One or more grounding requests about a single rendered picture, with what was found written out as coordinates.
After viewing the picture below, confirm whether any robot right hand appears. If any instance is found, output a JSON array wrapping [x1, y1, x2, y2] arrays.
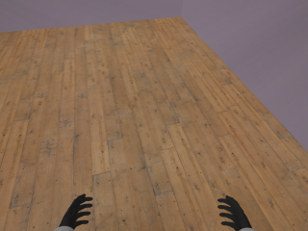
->
[[218, 195, 252, 231]]

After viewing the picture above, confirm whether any robot left hand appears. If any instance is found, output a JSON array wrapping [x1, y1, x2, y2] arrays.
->
[[59, 194, 93, 230]]

